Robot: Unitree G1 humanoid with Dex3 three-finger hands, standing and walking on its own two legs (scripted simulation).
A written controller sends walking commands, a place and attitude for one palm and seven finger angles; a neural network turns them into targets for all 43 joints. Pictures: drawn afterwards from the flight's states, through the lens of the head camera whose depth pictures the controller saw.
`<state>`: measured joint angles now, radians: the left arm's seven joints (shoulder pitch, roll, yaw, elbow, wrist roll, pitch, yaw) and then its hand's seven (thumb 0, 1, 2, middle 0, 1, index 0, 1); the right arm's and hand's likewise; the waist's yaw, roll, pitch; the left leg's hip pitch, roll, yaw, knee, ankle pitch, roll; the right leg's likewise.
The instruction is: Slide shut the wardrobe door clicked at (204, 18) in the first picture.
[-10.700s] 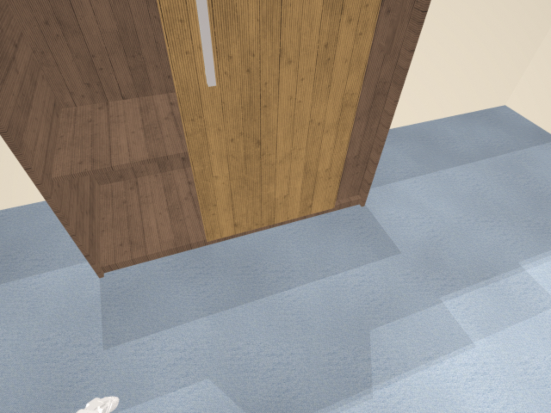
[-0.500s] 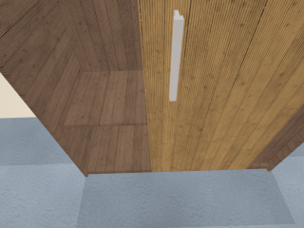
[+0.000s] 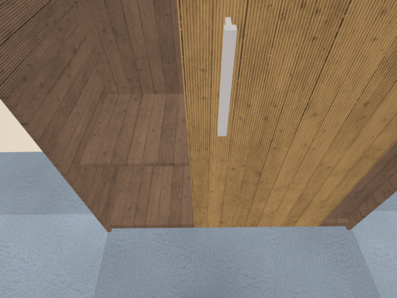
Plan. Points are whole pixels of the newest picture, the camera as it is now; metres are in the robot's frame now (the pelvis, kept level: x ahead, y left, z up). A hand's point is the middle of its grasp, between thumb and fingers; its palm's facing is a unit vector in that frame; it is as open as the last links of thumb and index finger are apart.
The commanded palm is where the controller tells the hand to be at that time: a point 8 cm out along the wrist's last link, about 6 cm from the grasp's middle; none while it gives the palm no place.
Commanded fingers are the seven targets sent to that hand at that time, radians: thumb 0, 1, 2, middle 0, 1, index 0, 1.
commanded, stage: shuffle to correct the standing spot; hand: right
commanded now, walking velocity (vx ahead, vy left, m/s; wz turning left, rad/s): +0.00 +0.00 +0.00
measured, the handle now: (224, 84) +0.52 -0.03 +0.16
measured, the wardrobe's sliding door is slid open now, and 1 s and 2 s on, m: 0.44 0.44 0.44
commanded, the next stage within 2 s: come to a stop and stand still in 0.46 s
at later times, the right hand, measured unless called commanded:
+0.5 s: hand out of the picture -0.04 -0.11 -0.17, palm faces +0.02 +0.99 -0.16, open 7.4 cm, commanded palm none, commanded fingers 0.00 -0.90 -0.90 0.20 0.30 0.20 0.30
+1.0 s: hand out of the picture +0.03 -0.09 -0.18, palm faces +0.07 +0.98 -0.20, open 7.3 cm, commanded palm none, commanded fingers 0.00 -0.90 -0.90 0.20 0.30 0.20 0.30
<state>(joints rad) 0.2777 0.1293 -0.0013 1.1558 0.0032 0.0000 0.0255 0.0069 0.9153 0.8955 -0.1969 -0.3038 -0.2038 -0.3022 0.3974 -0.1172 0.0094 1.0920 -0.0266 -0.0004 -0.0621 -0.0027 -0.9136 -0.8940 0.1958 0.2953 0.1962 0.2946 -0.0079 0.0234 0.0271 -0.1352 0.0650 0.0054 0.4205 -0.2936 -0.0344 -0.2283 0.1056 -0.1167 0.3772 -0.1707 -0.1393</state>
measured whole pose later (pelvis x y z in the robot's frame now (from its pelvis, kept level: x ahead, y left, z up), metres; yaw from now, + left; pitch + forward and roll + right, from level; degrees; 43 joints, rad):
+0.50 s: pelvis +0.03 +0.03 +0.00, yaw +0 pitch +2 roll +0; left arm 0.31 0.10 0.02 1.19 0.01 0.00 0.03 0.00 0.90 0.90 -0.20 -0.30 -0.20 -0.30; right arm 0.42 -0.10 0.01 1.12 -0.02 0.01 -0.05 0.00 -0.91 -0.89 0.20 0.30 0.20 0.29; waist 0.01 0.01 0.01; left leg -0.13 0.03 0.01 0.44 -0.34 0.00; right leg -0.23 0.07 -0.11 0.42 -0.23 -0.10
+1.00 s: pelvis +0.04 +0.07 -0.01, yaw -2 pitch +0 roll -1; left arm 0.23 0.17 0.03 1.07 0.00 0.03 0.05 0.00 0.91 0.90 -0.19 -0.30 -0.20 -0.30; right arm 0.33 -0.14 -0.01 1.03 -0.01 0.01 -0.07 0.01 -0.92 -0.89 0.20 0.30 0.20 0.30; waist 0.00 0.02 0.05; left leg -0.12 -0.01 0.07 0.56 -0.38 0.04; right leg -0.23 0.02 -0.10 0.52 -0.30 -0.05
